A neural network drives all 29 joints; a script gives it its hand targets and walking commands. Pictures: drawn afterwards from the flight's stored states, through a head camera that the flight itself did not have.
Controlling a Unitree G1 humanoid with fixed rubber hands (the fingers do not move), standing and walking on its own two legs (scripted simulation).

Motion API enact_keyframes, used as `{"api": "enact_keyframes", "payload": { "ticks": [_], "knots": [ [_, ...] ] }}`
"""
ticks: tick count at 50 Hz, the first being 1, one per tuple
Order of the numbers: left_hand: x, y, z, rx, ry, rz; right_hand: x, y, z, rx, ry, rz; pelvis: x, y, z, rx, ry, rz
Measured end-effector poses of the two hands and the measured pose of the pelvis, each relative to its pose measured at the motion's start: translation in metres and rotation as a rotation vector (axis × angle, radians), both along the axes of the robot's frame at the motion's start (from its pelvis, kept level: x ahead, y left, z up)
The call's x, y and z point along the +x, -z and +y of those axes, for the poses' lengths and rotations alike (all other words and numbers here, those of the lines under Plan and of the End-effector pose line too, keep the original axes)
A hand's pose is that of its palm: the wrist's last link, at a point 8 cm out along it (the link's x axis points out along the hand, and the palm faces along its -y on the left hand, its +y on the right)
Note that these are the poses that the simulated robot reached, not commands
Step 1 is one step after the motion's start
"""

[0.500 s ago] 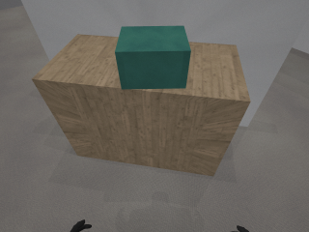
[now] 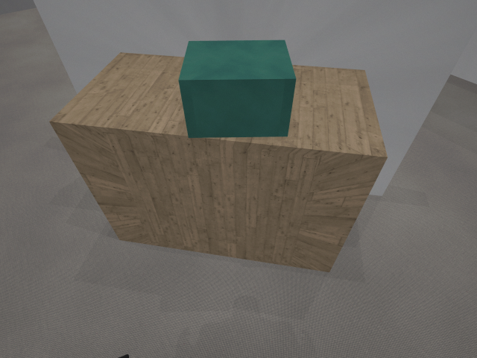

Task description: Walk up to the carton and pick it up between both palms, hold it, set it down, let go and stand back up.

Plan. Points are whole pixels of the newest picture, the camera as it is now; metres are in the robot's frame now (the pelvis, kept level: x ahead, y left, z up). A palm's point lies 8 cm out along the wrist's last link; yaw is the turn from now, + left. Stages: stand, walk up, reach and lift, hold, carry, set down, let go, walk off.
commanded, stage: stand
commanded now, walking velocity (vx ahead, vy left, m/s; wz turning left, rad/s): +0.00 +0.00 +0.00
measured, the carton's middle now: (237, 88) +0.82 +0.01 +0.03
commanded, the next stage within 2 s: walk up in 0.24 s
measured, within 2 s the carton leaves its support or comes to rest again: neither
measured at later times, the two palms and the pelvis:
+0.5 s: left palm out of the picture +0.08 +0.25 -0.12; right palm out of the picture +0.07 -0.23 -0.13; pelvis -0.01 +0.00 +0.00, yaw +0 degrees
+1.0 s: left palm out of the picture +0.07 +0.25 -0.08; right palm (429, 357) +0.17 -0.31 -0.11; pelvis +0.07 -0.04 +0.02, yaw -3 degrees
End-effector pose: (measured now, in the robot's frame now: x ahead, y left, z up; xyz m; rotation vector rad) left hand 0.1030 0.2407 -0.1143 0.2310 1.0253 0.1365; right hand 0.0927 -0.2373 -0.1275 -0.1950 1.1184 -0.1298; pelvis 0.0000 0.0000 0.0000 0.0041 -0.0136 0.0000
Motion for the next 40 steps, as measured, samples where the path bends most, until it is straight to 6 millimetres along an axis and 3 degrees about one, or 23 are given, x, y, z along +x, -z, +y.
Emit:
{"api": "enact_keyframes", "payload": {
  "ticks": [26,35,40],
  "knots": [
    [-0.024,0.008,0.008,-0.019,-0.006,0.057,-0.021,0.002,0.002,0.017,0.012,0.026,-0.005,0.000,0.004,-0.001,-0.004,-0.018],
    [-0.004,-0.003,0.002,0.055,0.014,0.038,-0.049,0.015,-0.039,0.043,0.065,0.092,0.016,0.005,-0.032,0.030,0.010,-0.021],
    [-0.019,-0.015,-0.009,0.094,-0.001,0.092,-0.021,0.009,-0.063,0.041,0.063,0.062,0.034,-0.003,-0.049,0.030,0.024,-0.028]
  ]
}}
